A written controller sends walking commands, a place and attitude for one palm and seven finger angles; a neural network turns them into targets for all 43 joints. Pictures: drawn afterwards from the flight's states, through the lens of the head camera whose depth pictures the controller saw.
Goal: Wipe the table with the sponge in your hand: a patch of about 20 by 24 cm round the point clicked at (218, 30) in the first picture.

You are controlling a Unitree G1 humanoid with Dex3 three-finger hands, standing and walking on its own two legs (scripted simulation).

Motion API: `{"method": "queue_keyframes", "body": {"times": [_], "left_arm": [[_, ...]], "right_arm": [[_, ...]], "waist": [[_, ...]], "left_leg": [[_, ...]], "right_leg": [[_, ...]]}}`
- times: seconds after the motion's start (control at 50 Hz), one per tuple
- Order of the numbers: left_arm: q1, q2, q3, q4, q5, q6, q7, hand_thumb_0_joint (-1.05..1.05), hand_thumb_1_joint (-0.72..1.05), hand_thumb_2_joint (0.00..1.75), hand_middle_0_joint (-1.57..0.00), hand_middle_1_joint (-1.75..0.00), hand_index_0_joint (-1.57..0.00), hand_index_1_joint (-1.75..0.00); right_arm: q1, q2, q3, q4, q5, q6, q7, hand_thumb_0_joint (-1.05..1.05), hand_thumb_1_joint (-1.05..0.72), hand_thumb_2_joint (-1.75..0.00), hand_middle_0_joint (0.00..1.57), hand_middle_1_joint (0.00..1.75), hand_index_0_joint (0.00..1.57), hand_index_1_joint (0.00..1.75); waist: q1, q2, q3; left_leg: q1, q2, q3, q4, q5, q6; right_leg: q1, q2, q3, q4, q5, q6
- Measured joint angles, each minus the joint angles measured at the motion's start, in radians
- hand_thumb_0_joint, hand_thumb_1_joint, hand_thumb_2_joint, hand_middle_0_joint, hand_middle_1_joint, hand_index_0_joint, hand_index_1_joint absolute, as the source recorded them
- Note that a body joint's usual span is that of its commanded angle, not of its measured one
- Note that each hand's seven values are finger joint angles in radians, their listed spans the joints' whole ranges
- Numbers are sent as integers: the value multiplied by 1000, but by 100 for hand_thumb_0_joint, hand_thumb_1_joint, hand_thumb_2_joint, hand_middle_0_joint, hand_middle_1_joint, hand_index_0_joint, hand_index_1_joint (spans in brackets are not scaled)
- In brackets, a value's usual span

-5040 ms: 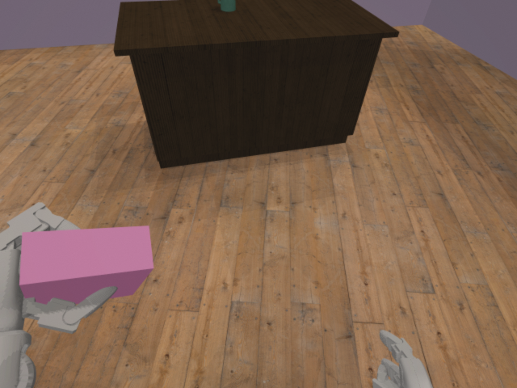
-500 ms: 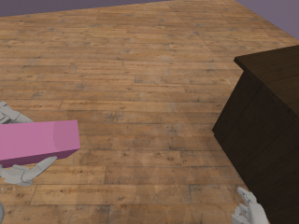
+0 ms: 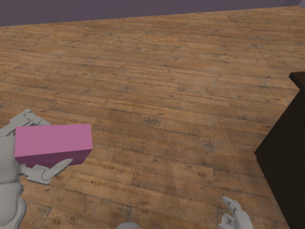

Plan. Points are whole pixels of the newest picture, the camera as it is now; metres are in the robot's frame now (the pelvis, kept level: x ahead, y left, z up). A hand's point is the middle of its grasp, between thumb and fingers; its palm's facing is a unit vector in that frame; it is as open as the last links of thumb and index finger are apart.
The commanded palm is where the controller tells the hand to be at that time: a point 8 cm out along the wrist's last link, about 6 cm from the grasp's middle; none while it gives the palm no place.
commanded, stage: walk to a spot facing it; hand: left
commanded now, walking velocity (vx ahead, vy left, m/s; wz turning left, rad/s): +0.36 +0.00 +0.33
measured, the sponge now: (65, 147) +0.24 +0.20 +0.16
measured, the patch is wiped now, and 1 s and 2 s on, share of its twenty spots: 0.00 0.00 0.00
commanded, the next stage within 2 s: turn to face it in 1.08 s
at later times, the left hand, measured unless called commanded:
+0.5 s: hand (36, 114) +0.30 +0.27 +0.19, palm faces +0.48 -0.78 -0.41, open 9.2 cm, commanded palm +0.22 +0.31 +0.19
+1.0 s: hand (78, 85) +0.39 +0.21 +0.20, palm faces +0.48 -0.70 -0.53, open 9.2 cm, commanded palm +0.30 +0.26 +0.19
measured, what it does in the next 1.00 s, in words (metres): walks ahead: left foot, then right foot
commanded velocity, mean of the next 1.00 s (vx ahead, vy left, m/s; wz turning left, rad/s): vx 0.29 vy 0.00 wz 0.31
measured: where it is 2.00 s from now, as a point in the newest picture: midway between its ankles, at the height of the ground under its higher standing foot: (174, 227)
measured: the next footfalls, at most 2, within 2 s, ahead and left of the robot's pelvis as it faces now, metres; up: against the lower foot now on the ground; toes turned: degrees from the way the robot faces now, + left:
left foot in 0.32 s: +0.15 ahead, +0.15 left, +0.00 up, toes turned +14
right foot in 0.72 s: +0.27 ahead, -0.11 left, +0.00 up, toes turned -2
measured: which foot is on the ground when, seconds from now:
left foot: up 0.00-0.30, down 0.32-0.72, up 0.74-1.00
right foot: down 0.00-0.32, up 0.34-0.70, down 0.72-1.00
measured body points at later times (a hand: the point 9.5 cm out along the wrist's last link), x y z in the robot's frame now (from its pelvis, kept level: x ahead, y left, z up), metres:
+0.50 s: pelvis +0.10 +0.01 +0.01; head +0.13 +0.03 +0.45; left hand +0.27 +0.31 +0.21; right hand +0.29 -0.17 -0.08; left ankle +0.11 +0.14 -0.73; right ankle +0.11 -0.10 -0.64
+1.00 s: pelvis +0.22 -0.05 +0.02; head +0.29 -0.05 +0.46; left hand +0.36 +0.24 +0.22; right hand +0.44 -0.29 -0.08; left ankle +0.23 +0.11 -0.64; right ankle +0.23 -0.11 -0.73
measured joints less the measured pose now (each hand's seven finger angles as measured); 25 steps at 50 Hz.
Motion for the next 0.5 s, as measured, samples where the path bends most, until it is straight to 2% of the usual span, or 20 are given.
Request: {"method": "queue_keyframes", "body": {"times": [0.04, 0.08, 0.14, 0.2, 0.28, 0.32, 0.34, 0.36, 0.38, 0.42, 0.46, 0.5], "left_arm": [[41, -9, 0, -24, -5, -9, -7, -1, -42, 101, -84, -135, -84, -135], [98, 2, 16, -66, -7, -22, -9, -1, -42, 101, -84, -135, -84, -135], [149, 46, 51, -126, -9, -39, -1, -1, -42, 101, -84, -135, -84, -135], [162, 77, 86, -165, -16, -52, 19, -1, -42, 101, -84, -135, -84, -135], [160, 70, 104, -186, -24, -49, 47, -1, -42, 101, -84, -135, -84, -135], [155, 54, 102, -194, -25, -44, 58, -1, -42, 101, -84, -135, -84, -135], [140, 50, 102, -191, -23, -46, 62, -1, -42, 101, -84, -135, -84, -135], [111, 47, 98, -172, -17, -49, 65, -1, -42, 101, -84, -135, -84, -135], [80, 44, 89, -144, -9, -52, 65, -1, -42, 101, -84, -135, -84, -135], [34, 45, 73, -96, 2, -44, 53, -1, -42, 101, -84, -135, -84, -135], [27, 49, 66, -97, 4, -28, 41, -1, -42, 101, -84, -135, -84, -135], [55, 54, 68, -142, 1, -29, 34, -1, -42, 101, -84, -135, -84, -135]], "right_arm": [[-8, -26, -16, 1, 1, 16, 1, 1, -90, -90, 21, 30, 20, 30], [-6, -45, -32, -16, 4, 27, -3, 1, -90, -90, 21, 30, 20, 30], [18, -64, -55, -48, 3, 27, -10, 1, -90, -90, 20, 30, 20, 30], [46, -79, -74, -71, 3, 23, -15, 1, -90, -90, 20, 30, 20, 30], [70, -81, -84, -86, 4, 22, -18, 1, -90, -90, 20, 30, 19, 30], [79, -82, -81, -106, 6, 20, -22, 1, -90, -90, 20, 30, 19, 30], [71, -74, -83, -111, 6, 16, -25, 1, -90, -90, 20, 30, 19, 30], [54, -54, -83, -106, 6, 14, -26, 1, -90, -90, 20, 30, 19, 30], [37, -32, -78, -99, 7, 12, -24, 1, -90, -90, 20, 30, 19, 30], [13, 10, -52, -84, 8, 7, -13, 1, -90, -90, 20, 30, 19, 30], [1, 50, -24, -79, 13, -2, 2, 1, -90, -90, 20, 30, 19, 30], [1, 82, 0, -82, 15, -19, 13, 1, -90, -90, 20, 30, 20, 30]], "waist": [[-7, -19, 9], [-21, -41, 18], [-33, -75, 28], [-28, -95, 32], [-11, -107, 20], [-4, -101, 6], [-7, -103, 6], [-10, -113, 18], [-15, -117, 29], [-27, -112, 31], [-32, -106, 28], [-26, -99, 25]], "left_leg": [[-69, 6, 36, 127, 51, -16], [-110, 23, 66, 136, 85, -27], [-111, 52, 109, -27, 120, -30], [-61, 65, 150, -245, 124, -20], [40, 50, 203, -459, 140, -7], [116, 36, 218, -562, 178, 10], [118, 31, 216, -558, 231, 22], [111, 25, 215, -513, 221, 30], [113, 22, 208, -485, 197, 33], [122, 23, 184, -481, 170, 30], [137, 29, 166, -512, 176, 24], [157, 37, 160, -553, 189, 13]], "right_leg": [[21, -9, 1, -30, -7, -1], [45, -17, 0, -79, 12, 3], [80, -35, -17, -139, 27, 6], [101, -51, -35, -156, 16, 16], [112, -72, -46, -109, -39, 40], [94, -81, -42, -19, -100, 56], [63, -91, -23, 74, -138, 61], [23, -89, 24, 196, -187, 61], [-19, -72, 68, 321, -223, 58], [-110, -40, 106, 508, -233, 60], [-192, -31, 114, 583, -194, 67], [-251, -38, 111, 563, -136, 74]]}}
